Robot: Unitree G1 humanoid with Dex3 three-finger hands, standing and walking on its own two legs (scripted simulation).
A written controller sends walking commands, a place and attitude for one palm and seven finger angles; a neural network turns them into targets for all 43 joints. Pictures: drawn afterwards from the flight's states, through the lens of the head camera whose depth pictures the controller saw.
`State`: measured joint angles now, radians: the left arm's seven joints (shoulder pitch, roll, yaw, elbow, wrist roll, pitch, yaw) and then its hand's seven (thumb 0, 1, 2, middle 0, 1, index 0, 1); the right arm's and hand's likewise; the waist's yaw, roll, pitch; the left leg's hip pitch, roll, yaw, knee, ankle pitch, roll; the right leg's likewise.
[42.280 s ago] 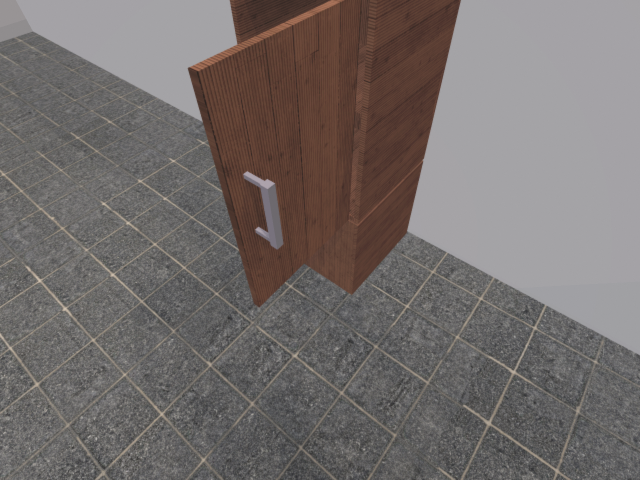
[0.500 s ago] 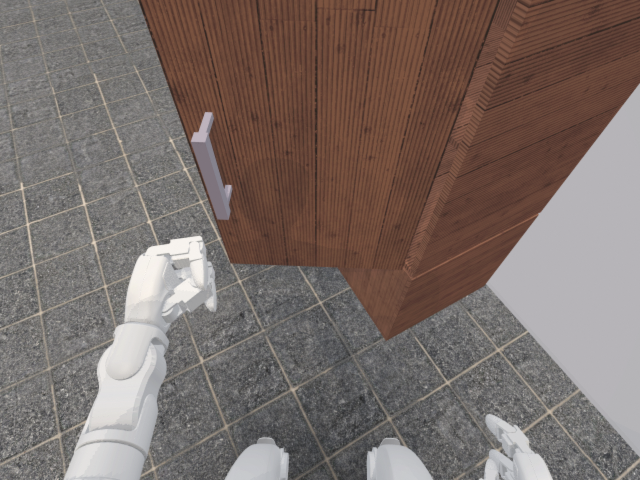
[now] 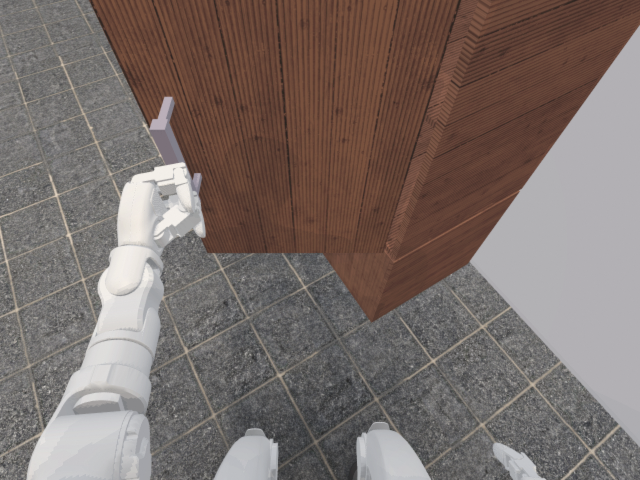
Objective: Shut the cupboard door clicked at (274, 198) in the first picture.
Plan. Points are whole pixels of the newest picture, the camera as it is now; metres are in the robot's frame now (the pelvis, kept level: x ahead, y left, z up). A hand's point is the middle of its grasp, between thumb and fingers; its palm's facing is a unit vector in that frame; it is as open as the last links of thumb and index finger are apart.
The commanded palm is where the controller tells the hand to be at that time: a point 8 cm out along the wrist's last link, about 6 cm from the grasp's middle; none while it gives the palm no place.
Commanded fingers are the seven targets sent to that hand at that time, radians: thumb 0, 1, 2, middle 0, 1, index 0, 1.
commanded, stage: bring the fist close to the handle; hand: left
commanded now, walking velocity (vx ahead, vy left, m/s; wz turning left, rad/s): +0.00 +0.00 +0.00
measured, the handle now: (181, 158) +0.52 +0.19 +0.06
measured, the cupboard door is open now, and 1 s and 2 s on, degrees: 59 54 41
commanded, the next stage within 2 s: push the door shut along its arc in 0.28 s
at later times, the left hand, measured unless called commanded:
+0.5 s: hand (196, 218) +0.43 +0.16 +0.05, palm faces -0.04 -1.00 -0.01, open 3.1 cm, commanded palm +0.41 +0.21 +0.06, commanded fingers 0.00 0.90 0.90 -1.30 -1.50 -1.30 -1.50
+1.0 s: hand (194, 178) +0.48 +0.17 +0.06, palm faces -0.14 -0.99 -0.03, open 3.2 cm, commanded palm +0.48 +0.20 +0.06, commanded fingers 0.00 0.90 0.90 -1.30 -1.50 -1.30 -1.50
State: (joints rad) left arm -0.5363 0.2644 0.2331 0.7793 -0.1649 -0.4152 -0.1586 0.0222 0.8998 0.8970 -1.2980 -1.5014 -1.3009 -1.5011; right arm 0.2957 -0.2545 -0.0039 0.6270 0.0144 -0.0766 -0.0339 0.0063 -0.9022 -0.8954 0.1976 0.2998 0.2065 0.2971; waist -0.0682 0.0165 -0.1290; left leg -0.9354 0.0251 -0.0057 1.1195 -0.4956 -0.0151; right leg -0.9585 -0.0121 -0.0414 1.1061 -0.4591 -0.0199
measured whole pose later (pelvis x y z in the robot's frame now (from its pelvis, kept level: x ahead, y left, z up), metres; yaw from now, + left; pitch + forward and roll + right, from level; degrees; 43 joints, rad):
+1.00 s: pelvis -0.01 +0.02 -0.02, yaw +0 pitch +22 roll -2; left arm -0.90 0.43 0.26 1.14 -0.14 -0.42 -0.30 0.02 0.90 0.90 -1.33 -1.50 -1.33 -1.50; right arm 0.35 -0.27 0.02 0.65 0.01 -0.04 -0.02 0.00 -0.90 -0.90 0.20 0.30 0.21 0.30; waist -0.13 0.02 -0.12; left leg -1.09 0.02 -0.01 1.20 -0.49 0.01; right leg -1.09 -0.02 -0.05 1.15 -0.44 0.00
